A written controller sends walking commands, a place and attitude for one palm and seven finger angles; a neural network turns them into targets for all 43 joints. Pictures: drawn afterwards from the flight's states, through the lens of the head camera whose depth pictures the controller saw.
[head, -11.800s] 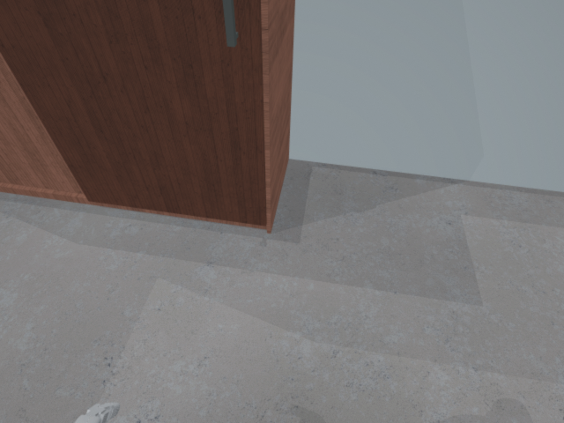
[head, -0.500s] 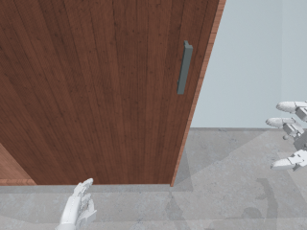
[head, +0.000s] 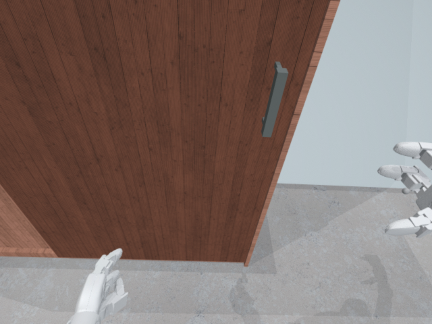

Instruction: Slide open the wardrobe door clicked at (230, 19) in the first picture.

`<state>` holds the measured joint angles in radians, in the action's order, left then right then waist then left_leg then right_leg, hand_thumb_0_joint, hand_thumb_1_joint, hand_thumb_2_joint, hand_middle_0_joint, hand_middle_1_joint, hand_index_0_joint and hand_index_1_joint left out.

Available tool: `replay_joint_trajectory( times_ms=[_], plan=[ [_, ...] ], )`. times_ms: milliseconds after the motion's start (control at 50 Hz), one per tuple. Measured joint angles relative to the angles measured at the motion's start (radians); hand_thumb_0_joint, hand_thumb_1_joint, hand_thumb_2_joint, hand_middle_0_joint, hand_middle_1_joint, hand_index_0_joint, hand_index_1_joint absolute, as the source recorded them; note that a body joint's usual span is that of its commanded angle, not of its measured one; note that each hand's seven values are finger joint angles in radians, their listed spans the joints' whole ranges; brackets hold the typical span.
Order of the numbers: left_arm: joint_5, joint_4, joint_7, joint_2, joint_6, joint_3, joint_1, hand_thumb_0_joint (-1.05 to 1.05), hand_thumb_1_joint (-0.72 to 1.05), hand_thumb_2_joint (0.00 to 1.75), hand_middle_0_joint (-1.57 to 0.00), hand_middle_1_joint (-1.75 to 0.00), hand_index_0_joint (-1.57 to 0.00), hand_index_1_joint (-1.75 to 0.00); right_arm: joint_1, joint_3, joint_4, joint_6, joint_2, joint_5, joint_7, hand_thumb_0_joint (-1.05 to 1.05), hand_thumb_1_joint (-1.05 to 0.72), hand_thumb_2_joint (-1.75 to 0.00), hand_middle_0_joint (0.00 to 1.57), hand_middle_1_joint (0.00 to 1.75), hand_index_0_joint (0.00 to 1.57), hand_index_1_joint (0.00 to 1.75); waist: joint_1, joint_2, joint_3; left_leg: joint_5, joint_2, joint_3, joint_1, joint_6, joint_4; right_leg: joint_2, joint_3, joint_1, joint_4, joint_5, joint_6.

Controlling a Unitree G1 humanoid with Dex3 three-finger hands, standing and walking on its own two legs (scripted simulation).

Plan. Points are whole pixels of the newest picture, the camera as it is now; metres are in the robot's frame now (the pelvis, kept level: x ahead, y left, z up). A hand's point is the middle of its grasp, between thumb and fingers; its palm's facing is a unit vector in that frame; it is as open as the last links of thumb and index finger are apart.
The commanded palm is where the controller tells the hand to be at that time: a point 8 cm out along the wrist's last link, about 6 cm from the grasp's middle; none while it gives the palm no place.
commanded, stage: raise the hand with hooked fingers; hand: right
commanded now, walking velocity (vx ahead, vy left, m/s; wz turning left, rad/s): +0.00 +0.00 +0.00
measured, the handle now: (271, 100) +0.54 -0.12 +0.17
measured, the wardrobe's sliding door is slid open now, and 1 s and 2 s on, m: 0.00 0.00 0.00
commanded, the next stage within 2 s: move the hooked fingers beside the handle in 0.06 s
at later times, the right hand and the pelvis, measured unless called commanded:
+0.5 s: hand (380, 171) +0.31 -0.26 +0.19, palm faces +0.05 +1.00 -0.03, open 14.0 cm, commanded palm +0.29 -0.30 +0.19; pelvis +0.00 -0.01 +0.00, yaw +0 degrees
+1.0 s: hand (348, 148) +0.37 -0.23 +0.18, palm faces +0.04 +1.00 +0.00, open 14.0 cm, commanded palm +0.36 -0.27 +0.18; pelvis +0.00 +0.00 +0.00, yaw +0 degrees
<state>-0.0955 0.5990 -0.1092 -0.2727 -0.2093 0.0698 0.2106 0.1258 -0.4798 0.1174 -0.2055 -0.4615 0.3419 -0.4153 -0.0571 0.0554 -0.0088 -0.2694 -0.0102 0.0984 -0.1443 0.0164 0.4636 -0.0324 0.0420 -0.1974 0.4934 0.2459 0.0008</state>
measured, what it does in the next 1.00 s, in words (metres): stands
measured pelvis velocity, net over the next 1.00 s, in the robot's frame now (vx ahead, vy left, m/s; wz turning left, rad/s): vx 0.00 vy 0.00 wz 0.01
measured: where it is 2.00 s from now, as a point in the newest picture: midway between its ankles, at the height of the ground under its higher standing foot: outside the picture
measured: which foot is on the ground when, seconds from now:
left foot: down 0.00-1.00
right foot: down 0.00-1.00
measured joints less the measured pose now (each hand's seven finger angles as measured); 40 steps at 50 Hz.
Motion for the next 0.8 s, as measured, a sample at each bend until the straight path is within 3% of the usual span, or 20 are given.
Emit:
replay_joint_trajectory(
  times_ms=[200,340,500,800],
  plan=[
    [-0.001,-0.003,0.005,0.01,0.011,0.008,-0.004,0.02,0.9,0.9,-0.21,-0.3,-0.2,-0.3,0.003,0.004,-0.003,-0.011,-0.005,0.007,-0.011,-0.02,0.5,-0.29,0.3,1.2,0.31,1.2,-0.002,0.006,-0.011,0.0,-0.003,-0.001,0.002,-0.002,-0.004,0.004,0.001,0.003,-0.006,-0.001,0.002],
    [-0.003,0.008,-0.001,0.01,0.019,0.009,-0.004,0.02,0.9,0.9,-0.21,-0.3,-0.2,-0.3,0.059,0.047,0.038,-0.011,0.017,-0.005,0.009,-0.02,0.5,-0.29,0.3,1.21,0.31,1.2,-0.006,0.003,-0.008,0.002,-0.009,0.006,0.001,-0.005,-0.004,0.01,-0.006,-0.003,-0.004,-0.005,0.006],
    [0.0,0.016,-0.007,0.016,0.024,0.011,-0.007,0.02,0.9,0.9,-0.21,-0.3,-0.2,-0.3,0.158,0.105,0.095,0.002,0.042,-0.041,0.06,-0.02,0.5,-0.29,0.3,1.21,0.31,1.2,0.011,-0.005,0.002,0.013,-0.012,0.002,-0.007,-0.007,-0.009,0.014,-0.003,-0.006,-0.016,-0.017,0.009],
    [0.0,0.024,0.005,0.011,0.061,-0.004,0.024,0.02,0.9,0.9,-0.21,-0.3,-0.2,-0.3,0.244,0.123,0.193,-0.005,0.055,-0.073,0.123,-0.02,0.5,-0.3,0.3,1.2,0.31,1.2,0.036,-0.012,-0.012,0.019,-0.009,-0.018,-0.024,-0.007,-0.015,0.01,0.017,-0.009,-0.033,-0.022,0.009]
  ],
)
